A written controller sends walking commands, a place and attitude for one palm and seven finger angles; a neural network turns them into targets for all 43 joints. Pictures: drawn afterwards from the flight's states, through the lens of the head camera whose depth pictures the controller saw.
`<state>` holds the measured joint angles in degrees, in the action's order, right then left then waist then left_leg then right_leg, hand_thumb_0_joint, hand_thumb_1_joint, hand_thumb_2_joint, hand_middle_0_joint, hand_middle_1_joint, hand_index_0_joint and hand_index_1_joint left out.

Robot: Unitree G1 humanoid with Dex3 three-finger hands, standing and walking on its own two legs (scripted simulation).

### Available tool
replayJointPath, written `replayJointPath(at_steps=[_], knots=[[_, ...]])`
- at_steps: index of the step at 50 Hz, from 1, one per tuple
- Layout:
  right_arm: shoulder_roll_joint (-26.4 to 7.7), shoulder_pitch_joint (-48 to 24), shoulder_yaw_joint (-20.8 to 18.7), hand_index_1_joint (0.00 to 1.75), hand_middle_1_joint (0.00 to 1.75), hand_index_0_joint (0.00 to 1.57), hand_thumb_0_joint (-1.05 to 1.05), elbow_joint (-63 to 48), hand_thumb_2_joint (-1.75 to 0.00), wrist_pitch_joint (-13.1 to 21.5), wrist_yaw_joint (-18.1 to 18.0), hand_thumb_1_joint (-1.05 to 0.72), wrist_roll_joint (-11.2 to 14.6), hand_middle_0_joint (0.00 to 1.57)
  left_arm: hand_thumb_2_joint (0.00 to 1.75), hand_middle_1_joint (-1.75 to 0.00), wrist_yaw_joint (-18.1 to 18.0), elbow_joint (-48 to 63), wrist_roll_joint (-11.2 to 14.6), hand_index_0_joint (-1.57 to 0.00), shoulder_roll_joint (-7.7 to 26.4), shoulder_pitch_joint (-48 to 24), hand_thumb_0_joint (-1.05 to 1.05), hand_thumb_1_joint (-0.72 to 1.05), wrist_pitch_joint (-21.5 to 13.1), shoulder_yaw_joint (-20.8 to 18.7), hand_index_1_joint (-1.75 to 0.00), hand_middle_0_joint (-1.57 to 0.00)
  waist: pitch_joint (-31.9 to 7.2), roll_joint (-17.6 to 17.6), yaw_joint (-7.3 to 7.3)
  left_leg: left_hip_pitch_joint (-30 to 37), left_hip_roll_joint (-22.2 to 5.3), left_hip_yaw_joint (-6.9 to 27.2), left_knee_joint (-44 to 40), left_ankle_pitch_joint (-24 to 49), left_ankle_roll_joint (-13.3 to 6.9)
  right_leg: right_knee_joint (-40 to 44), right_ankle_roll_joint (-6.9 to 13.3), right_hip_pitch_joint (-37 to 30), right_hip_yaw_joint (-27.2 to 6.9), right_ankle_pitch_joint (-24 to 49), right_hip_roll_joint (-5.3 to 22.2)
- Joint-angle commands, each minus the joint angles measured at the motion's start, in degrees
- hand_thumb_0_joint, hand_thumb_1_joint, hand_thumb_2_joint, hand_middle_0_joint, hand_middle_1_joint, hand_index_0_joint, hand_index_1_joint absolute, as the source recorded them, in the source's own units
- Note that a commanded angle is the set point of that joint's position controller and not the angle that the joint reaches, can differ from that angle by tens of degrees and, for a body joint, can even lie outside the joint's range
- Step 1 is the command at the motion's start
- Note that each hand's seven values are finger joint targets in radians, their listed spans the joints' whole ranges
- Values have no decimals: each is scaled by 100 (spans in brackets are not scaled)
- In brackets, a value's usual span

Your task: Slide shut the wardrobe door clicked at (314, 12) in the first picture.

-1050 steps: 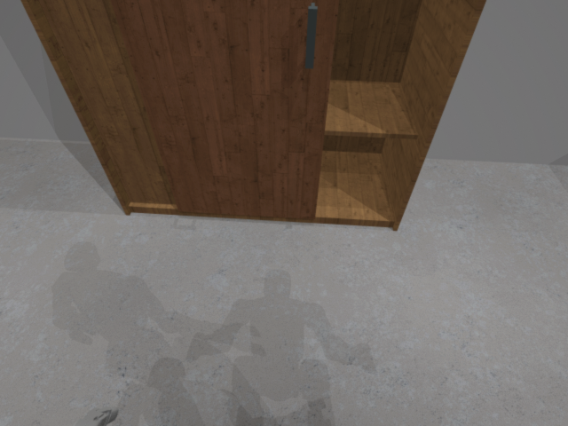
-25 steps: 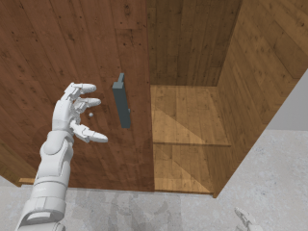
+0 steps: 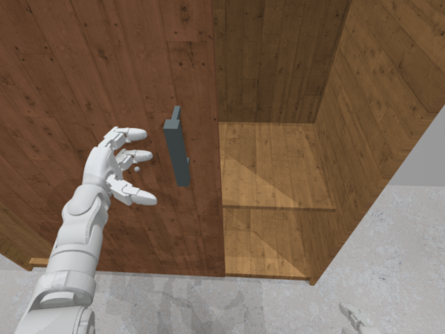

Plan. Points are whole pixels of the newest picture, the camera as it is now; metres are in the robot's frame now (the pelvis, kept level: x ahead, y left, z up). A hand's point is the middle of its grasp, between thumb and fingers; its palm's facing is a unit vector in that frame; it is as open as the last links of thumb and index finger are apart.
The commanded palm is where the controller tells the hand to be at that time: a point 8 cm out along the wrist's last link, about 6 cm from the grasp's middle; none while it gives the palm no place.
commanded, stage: move the hooked fingers beside the handle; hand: left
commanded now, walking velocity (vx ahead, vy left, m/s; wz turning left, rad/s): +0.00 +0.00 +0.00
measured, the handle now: (180, 147) +0.44 +0.10 +0.10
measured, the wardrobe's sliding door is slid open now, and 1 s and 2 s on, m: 0.37 0.37 0.37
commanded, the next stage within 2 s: feel for the door with the fingertips in 0.46 s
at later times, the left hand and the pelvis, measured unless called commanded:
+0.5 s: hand (140, 181) +0.36 +0.16 +0.10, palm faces -0.01 -1.00 +0.00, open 14.0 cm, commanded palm +0.34 +0.22 +0.11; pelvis +0.00 -0.01 +0.00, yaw +0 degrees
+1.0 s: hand (159, 168) +0.36 +0.12 +0.13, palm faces -0.01 -1.00 -0.03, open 13.9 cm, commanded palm +0.34 +0.18 +0.11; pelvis +0.00 -0.01 +0.00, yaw +0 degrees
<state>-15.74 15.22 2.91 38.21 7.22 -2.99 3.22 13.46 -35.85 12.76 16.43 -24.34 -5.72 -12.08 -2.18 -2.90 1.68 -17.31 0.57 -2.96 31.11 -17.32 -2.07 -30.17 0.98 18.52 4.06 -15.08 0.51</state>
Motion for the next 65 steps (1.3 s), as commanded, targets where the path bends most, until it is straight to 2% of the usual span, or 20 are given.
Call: replayJointPath(at_steps=[1,4,6,9,12,15,18,20,25,28,32,35,37,40,41,44,51,54,59,65], knots=[[-682,-257,-365,30,30,20,0,-934,-90,329,-10,-90,-88,20,30,-120,-106,2275,102,-30,988,-1693,0,-50,-658,-359,-120,-30,-2063,167,-121,808,-82,413,-220,2027,88,112,89,-825,-210,1987,-62],[-597,-289,-362,30,30,20,0,-903,-90,424,-23,-90,-161,20,30,-120,-421,3121,40,-30,1311,-2075,0,-50,-1105,-598,-120,-30,-2424,98,-106,1137,-145,441,-227,2437,107,59,42,-1055,-281,2257,-83],[-612,-299,-333,30,30,20,0,-734,-90,380,-63,-90,-152,20,30,-120,-554,2724,-18,-30,1575,-2114,0,-50,-1131,-813,-120,-30,-1856,198,-30,794,-140,403,-308,1985,56,181,23,-987,-329,2044,-88],[-639,-381,-304,30,30,20,0,-637,-90,327,-101,-90,-72,20,30,-120,-417,1717,-47,-30,1304,-1594,0,-50,-858,-660,-120,-30,-1050,241,-14,418,-113,335,-465,1355,38,342,49,-781,-304,1626,-64],[-653,-398,-276,30,30,20,0,-735,-90,290,-91,-90,-2,20,30,-120,-56,1222,-9,-30,798,-1175,0,-50,-476,-178,-120,-30,-859,-70,-25,354,-54,303,-469,1236,55,382,101,-639,-250,1513,-43],[-672,-369,-308,30,30,20,0,-855,-90,333,-54,-90,19,20,30,-120,224,1338,144,-30,328,-1059,0,-50,-337,186,-120,-30,-1093,234,17,453,-61,339,-343,1425,48,328,109,-567,-171,1616,-74],[-704,-398,-349,30,30,20,0,-928,-90,394,-40,-90,-15,20,30,-120,151,2033,280,-30,536,-1257,0,-50,-514,-19,-120,-30,-1546,493,-6,619,-64,387,-280,1489,51,242,71,-657,-170,1678,-74],[-730,-384,-326,30,30,20,0,-793,-90,362,-80,-90,-57,20,30,-120,-87,2035,242,-30,1028,-1730,0,-50,-660,-392,-120,-30,-1294,633,56,463,-82,402,-292,1180,30,316,26,-515,-234,1367,-85],[-632,-452,-287,30,30,20,0,-708,-90,376,-121,-90,-127,20,30,-120,-539,2497,-135,-30,1590,-2452,0,-50,-1041,-643,-120,-30,-1601,-114,4,664,-80,423,-361,1238,26,277,48,-740,-359,1284,-42],[-556,-488,-261,30,30,20,0,-703,-90,431,-106,-90,-91,20,30,-120,-425,2194,-107,-30,1008,-2122,0,-50,-984,-208,-120,-30,-1628,-374,10,853,-71,405,-382,1410,66,291,84,-761,-318,1499,-51],[-660,-402,-297,30,30,20,0,-702,-90,409,-64,-90,6,20,30,-120,-70,1196,122,-30,247,-1298,0,-50,-466,252,-120,-30,-1170,445,16,509,-79,383,-396,1350,60,350,73,-641,-189,1612,-73],[-709,-430,-295,30,30,20,0,-755,-90,342,-27,-90,28,20,30,-120,-52,959,150,-30,239,-1021,0,-50,-190,202,-120,-30,-853,754,-43,237,-56,361,-427,1092,49,397,55,-526,-146,1364,-58],[-673,-469,-304,30,30,20,0,-846,-90,335,5,-90,-14,20,30,-120,-234,1525,104,-30,332,-1344,0,-50,-235,114,-120,-30,-1055,556,-87,308,-41,369,-431,1125,48,359,54,-579,-187,1352,-36],[-614,-481,-347,30,30,20,0,-897,-90,358,30,-90,-99,20,30,-120,-630,2638,-26,-30,787,-1719,0,-50,-601,-197,-120,-30,-1696,475,-154,651,-77,366,-351,1559,35,262,38,-907,-263,1691,-41],[-557,-507,-347,30,30,20,0,-938,-90,378,39,-90,-123,20,30,-120,-741,3060,-97,-30,838,-1840,0,-50,-758,-194,-120,-30,-1911,161,-173,776,-69,362,-356,1726,46,210,45,-1038,-306,1852,-35],[-461,-539,-332,30,30,20,0,-834,-90,448,35,-90,-139,20,30,-120,-963,3331,-206,-30,578,-2011,0,-50,-1036,73,-120,-30,-1909,98,-47,980,-105,337,-349,1832,55,201,19,-1003,-324,1949,-61],[-581,-567,-251,30,30,20,0,-633,-90,242,-56,-90,-19,20,30,-120,-737,1401,-181,-30,372,-1570,0,-50,-351,236,-120,-30,-633,407,42,249,-32,265,-549,722,28,591,16,-610,-342,1029,-33],[-590,-555,-257,30,30,20,0,-714,-90,228,-87,-90,-16,20,30,-120,-619,1414,-61,-30,351,-1937,0,-50,-235,219,-120,-30,-1058,490,29,359,-17,272,-489,832,12,558,18,-730,-355,1141,-28],[-534,-413,-294,30,30,20,0,-703,-90,330,-62,-90,-77,20,30,-120,-690,1994,-46,-30,502,-2691,0,-50,-773,85,-120,-30,-1828,358,42,737,-28,303,-321,1473,15,314,28,-1003,-364,1853,-52],[-601,-258,-328,30,30,20,0,-529,-90,231,2,-90,-84,20,30,-120,-790,1161,-243,-30,665,-2225,0,-50,-803,-33,-120,-30,-1412,500,44,458,-42,243,-315,1406,9,320,3,-865,-366,1880,-44]])
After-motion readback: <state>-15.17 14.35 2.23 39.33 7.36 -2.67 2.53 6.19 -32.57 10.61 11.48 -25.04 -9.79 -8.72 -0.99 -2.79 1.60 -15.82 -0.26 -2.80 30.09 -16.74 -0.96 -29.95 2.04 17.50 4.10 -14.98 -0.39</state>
